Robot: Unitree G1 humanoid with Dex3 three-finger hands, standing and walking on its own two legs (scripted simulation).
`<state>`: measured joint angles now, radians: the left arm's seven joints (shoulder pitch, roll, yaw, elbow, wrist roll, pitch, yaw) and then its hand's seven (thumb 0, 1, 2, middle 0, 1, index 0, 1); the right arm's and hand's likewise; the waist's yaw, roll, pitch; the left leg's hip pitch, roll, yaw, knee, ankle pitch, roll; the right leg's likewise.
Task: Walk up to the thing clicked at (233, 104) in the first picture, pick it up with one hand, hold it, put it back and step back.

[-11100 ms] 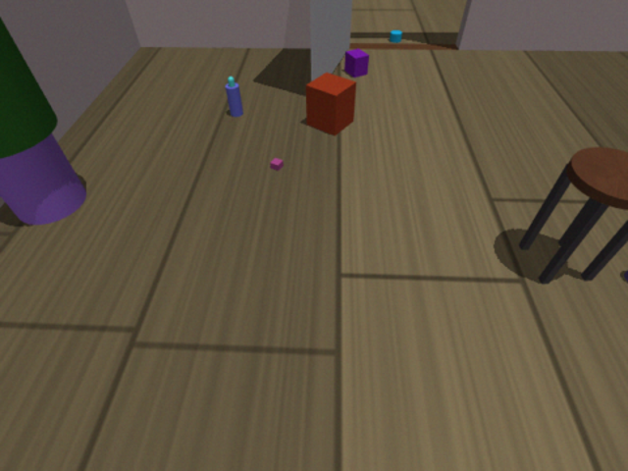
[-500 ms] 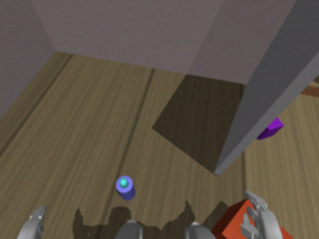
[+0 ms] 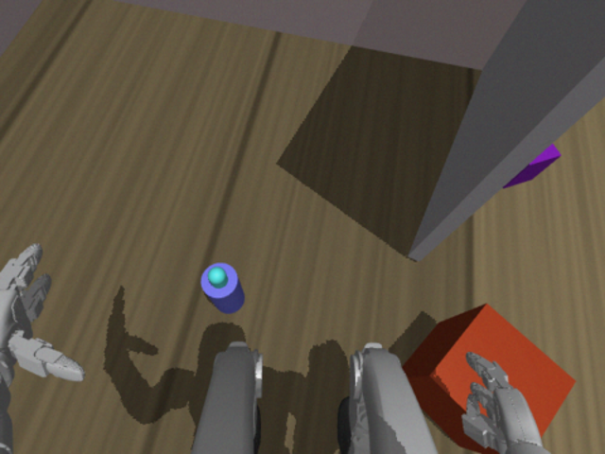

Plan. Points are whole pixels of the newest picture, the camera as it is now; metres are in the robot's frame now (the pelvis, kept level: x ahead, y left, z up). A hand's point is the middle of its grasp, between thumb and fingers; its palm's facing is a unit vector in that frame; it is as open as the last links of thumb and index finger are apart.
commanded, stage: go down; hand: left
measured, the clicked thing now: (223, 287) +0.43 +0.19 -0.44
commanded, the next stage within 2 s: approach in 1.44 s
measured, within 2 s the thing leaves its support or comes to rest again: neither
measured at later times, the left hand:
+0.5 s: hand (66, 297) +0.33 +0.36 -0.12, palm faces +0.12 -0.98 -0.13, open 17.6 cm
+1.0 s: hand (68, 288) +0.35 +0.37 -0.15, palm faces +0.10 -0.99 -0.10, open 17.7 cm
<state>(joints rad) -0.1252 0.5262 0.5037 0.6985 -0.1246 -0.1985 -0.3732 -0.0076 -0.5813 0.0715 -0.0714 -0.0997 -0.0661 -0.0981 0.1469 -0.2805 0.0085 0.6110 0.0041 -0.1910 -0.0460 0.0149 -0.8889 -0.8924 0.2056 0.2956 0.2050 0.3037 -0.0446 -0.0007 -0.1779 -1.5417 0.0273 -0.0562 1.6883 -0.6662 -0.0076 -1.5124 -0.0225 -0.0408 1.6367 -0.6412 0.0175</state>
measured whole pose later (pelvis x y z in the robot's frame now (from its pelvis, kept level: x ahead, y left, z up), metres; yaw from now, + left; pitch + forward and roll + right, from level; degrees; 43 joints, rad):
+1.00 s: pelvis -0.04 +0.00 -0.14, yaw -3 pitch +33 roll -6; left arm -0.47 0.79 0.74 0.98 -0.20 -0.36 -0.68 -0.01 -0.60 0.05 -0.06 -0.06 -0.05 -0.06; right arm 0.15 -0.36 0.06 0.61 0.00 -0.24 -0.03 0.01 -0.91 -0.90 0.21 0.30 0.25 0.34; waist -0.09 -0.02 -0.15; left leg -2.03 0.01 -0.11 2.14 -0.70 -0.01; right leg -1.97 -0.02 -0.06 2.06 -0.67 0.02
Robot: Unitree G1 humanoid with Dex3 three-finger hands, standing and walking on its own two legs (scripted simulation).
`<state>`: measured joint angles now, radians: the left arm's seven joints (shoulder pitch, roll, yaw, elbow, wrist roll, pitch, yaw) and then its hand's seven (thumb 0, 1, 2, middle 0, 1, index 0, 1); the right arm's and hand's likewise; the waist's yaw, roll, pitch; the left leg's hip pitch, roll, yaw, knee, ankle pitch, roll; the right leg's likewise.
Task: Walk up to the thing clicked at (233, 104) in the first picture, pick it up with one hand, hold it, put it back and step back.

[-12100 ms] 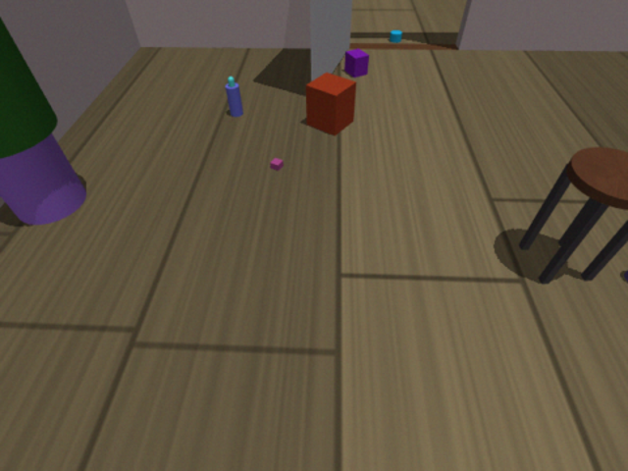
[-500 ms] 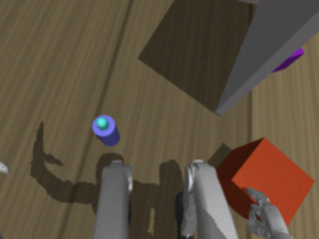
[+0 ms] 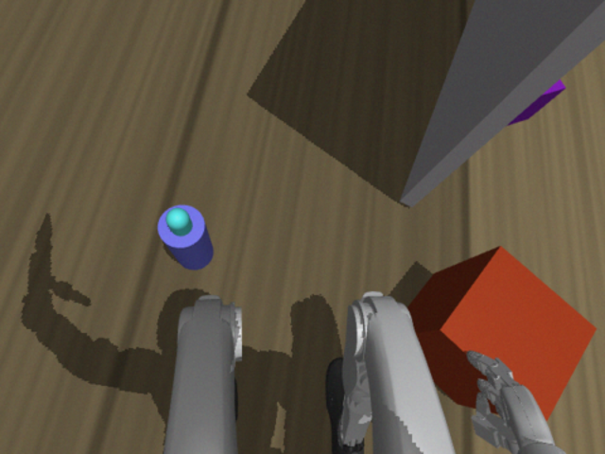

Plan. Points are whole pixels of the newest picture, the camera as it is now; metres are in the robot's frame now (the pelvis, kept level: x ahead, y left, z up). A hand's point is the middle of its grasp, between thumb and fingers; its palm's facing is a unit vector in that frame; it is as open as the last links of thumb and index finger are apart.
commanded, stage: go down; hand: left
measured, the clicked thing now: (187, 236) +0.46 +0.21 -0.30
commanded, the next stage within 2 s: approach in 0.44 s
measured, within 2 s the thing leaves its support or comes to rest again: neither
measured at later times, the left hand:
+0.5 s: hand out of the picture +0.38 +0.40 -0.01, palm faces +0.14 -0.99 -0.08, open 17.7 cm
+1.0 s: hand (67, 239) +0.40 +0.35 -0.16, palm faces +0.19 -0.98 +0.08, open 17.7 cm
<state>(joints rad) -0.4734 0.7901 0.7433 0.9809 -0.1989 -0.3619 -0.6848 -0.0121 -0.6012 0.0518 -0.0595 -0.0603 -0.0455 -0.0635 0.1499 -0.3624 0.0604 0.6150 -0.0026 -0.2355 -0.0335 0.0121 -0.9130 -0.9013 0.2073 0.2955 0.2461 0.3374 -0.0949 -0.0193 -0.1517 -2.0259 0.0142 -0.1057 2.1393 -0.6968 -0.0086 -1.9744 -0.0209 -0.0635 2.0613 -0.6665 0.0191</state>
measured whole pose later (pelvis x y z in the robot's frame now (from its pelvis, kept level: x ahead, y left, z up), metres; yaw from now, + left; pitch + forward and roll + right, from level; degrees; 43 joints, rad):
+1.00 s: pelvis -0.01 +0.01 -0.07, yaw -4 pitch +27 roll -11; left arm -0.60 0.83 0.80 1.23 -0.21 -0.63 -0.61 -0.01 -0.61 0.04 -0.08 -0.09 -0.05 -0.11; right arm 0.11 -0.42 0.13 0.49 -0.07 -0.32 0.00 0.01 -0.90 -0.90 0.24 0.31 0.24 0.34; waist -0.21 -0.13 0.01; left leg -2.18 0.01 -0.18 2.40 -0.70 0.00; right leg -2.09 0.00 -0.11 2.26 -0.64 0.03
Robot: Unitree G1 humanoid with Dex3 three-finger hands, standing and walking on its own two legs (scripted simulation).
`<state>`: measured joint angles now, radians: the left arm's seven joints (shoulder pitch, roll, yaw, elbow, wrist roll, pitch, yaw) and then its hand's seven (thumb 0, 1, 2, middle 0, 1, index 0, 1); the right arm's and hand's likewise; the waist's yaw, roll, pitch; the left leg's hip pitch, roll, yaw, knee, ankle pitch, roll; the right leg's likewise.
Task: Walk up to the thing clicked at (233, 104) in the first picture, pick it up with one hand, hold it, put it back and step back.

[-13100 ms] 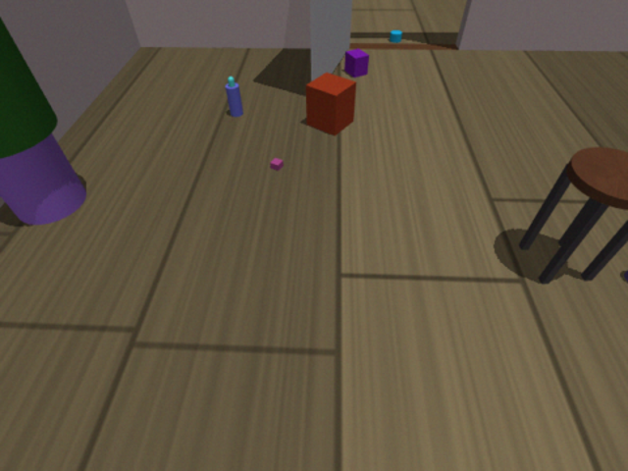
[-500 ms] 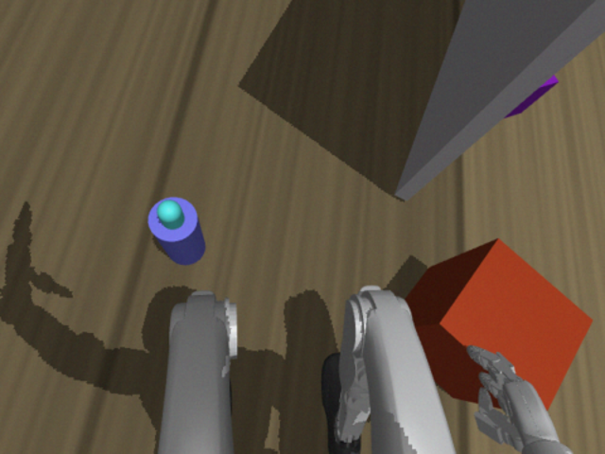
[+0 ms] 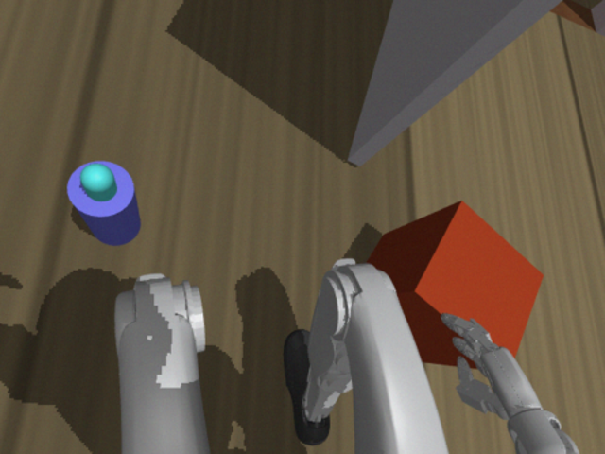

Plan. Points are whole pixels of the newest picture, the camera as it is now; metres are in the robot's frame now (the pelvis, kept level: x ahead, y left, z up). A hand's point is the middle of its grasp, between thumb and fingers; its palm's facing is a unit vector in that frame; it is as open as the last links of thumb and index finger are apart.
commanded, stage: go down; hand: left
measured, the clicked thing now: (107, 203) +0.46 +0.23 -0.23
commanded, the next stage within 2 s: none
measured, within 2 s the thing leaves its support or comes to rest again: neither
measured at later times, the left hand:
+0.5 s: hand out of the picture +0.40 +0.38 -0.09, palm faces +0.26 -0.97 +0.00, open 17.5 cm
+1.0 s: hand out of the picture +0.41 +0.38 -0.01, palm faces +0.22 -0.97 -0.06, open 17.6 cm
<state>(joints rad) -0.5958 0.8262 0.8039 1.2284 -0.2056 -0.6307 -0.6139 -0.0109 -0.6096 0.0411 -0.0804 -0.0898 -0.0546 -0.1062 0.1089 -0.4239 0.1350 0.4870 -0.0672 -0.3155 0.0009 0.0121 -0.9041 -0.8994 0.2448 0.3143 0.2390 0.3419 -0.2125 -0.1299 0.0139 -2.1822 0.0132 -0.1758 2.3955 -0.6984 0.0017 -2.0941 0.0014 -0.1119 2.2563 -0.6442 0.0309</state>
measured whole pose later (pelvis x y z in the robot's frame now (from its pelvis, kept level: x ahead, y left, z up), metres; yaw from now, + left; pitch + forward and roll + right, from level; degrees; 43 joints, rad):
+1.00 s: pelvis +0.01 -0.01 -0.01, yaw +2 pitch +30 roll -7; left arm -0.63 0.78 0.75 1.01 -0.27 -0.51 -0.65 -0.01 -0.60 0.13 -0.05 -0.11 -0.03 -0.12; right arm 0.07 -0.37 0.16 0.64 -0.05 -0.06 0.03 0.01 -0.90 -0.90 0.21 0.30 0.21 0.30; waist -0.11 -0.03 -0.03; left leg -2.24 0.01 -0.15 2.42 -0.71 -0.02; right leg -2.18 -0.01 -0.09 2.32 -0.67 0.02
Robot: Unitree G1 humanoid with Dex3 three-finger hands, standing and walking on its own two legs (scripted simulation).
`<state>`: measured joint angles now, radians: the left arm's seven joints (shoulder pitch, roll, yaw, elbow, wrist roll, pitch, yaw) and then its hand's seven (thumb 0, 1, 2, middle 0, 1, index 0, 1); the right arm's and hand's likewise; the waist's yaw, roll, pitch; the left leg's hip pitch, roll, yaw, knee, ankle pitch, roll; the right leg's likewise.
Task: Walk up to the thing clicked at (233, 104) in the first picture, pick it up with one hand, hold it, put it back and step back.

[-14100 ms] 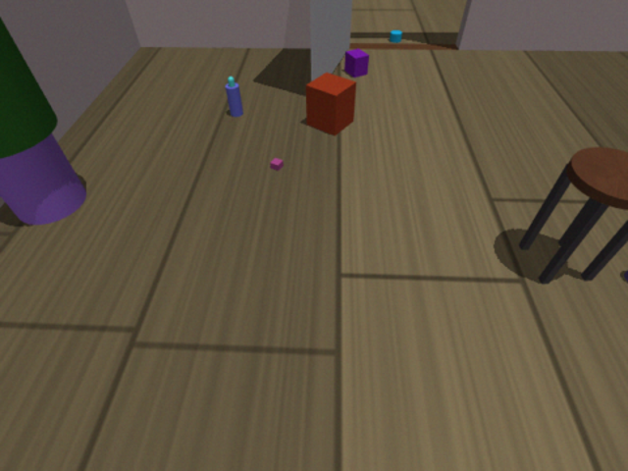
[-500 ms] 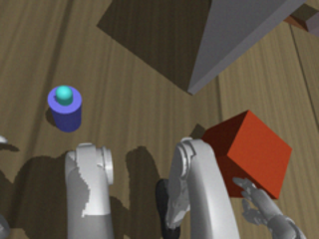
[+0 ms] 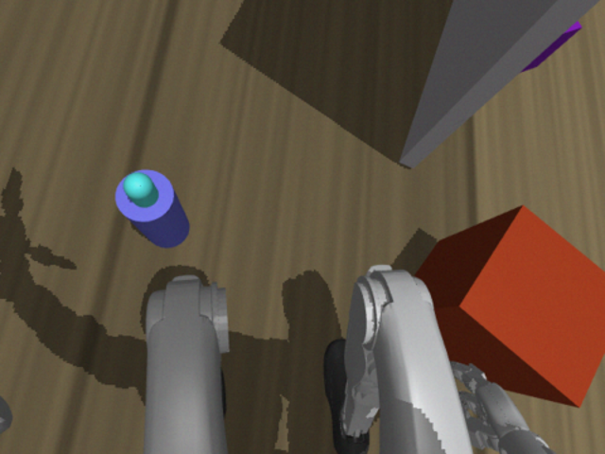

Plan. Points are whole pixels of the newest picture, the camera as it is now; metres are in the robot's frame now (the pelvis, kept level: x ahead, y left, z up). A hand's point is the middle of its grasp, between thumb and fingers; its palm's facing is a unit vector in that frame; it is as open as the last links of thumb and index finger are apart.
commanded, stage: go down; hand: left
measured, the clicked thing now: (154, 208) +0.45 +0.23 -0.21
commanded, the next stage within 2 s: none
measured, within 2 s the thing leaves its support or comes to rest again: neither
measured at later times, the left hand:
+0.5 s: hand out of the picture +0.41 +0.41 +0.04, palm faces +0.17 -0.99 -0.04, open 17.7 cm
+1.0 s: hand out of the picture +0.41 +0.42 +0.06, palm faces +0.16 -0.99 -0.04, open 17.7 cm
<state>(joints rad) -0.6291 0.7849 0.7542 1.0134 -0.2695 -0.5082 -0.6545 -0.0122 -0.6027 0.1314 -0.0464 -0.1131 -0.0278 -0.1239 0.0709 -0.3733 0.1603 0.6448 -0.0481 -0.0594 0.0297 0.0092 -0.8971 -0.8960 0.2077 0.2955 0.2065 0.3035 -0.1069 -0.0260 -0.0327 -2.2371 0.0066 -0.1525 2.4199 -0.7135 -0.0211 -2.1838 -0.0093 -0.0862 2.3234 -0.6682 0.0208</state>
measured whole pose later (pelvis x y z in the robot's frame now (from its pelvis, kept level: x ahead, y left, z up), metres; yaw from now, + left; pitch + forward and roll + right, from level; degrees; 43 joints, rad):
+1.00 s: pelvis +0.00 +0.01 +0.03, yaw +0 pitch +31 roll -9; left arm -0.67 0.93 0.82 1.05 -0.23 -0.39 -0.76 -0.01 -0.59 0.06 -0.08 -0.04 -0.04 -0.06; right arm 0.13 -0.38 0.15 0.64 -0.03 -0.14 -0.01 0.01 -0.90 -0.90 0.21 0.30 0.21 0.30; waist -0.14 -0.03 -0.06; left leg -2.18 0.00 -0.14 2.33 -0.70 0.00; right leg -2.10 -0.02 -0.09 2.22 -0.66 0.03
